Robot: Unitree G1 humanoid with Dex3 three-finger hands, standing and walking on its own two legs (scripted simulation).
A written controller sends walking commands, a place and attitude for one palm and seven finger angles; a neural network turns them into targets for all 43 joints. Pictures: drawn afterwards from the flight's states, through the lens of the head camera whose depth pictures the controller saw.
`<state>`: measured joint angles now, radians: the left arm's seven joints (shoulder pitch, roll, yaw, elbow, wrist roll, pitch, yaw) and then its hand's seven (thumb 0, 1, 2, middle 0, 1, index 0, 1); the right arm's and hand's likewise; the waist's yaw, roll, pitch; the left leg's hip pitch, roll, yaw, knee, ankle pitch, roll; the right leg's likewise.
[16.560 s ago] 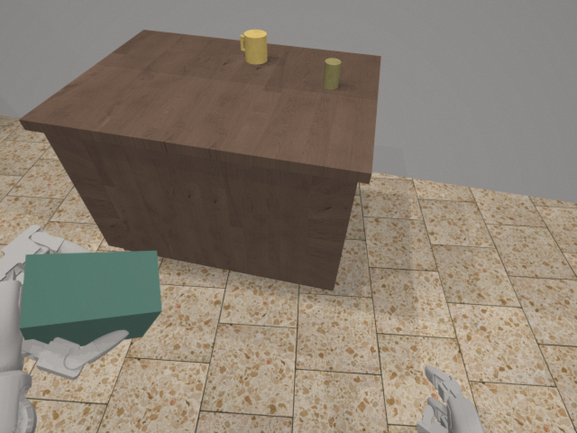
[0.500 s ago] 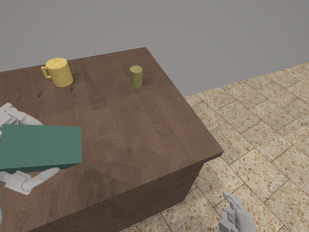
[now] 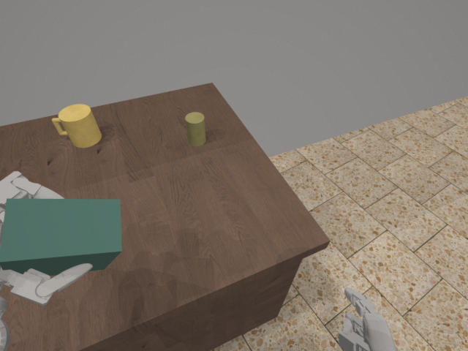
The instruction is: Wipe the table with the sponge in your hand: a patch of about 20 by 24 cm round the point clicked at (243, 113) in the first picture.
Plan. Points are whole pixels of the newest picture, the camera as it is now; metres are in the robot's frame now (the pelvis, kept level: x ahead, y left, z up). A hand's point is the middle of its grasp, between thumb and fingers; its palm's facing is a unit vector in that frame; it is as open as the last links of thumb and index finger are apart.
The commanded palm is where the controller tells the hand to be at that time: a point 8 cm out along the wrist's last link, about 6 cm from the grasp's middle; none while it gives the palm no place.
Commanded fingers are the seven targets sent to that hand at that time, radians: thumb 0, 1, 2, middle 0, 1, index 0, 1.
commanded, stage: come to a stop and stand still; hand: left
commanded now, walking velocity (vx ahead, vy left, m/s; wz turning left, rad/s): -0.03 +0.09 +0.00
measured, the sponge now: (80, 239) +0.23 +0.21 +0.15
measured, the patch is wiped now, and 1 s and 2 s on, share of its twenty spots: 0.00 0.00 0.00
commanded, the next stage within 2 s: look again from close up in 1.60 s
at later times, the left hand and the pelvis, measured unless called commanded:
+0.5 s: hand (14, 242) +0.20 +0.26 +0.18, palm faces +0.37 -0.83 -0.42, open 10.5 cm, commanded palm +0.14 +0.29 +0.18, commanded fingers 0.00 0.10 1.30 -1.20 -1.60 -1.20 -1.60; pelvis -0.03 +0.01 +0.00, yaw +0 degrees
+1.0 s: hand out of the picture +0.18 +0.33 +0.16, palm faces +0.40 -0.84 -0.38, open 10.5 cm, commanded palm +0.11 +0.35 +0.18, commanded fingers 0.00 0.10 1.30 -1.20 -1.60 -1.20 -1.60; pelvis -0.04 +0.06 +0.00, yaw +2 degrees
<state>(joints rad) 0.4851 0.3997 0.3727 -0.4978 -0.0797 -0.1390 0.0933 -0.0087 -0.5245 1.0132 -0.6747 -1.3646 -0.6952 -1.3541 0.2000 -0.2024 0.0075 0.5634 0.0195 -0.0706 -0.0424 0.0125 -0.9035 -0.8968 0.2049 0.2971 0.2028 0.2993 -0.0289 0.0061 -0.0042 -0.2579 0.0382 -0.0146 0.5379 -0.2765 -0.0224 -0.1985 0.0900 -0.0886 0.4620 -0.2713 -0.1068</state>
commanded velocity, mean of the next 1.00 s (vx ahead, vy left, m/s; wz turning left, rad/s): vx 0.00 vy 0.00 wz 0.00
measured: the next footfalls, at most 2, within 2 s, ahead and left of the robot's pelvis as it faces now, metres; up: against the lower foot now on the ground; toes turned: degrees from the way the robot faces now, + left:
none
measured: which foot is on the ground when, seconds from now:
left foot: down 0.00-1.00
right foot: down 0.00-1.00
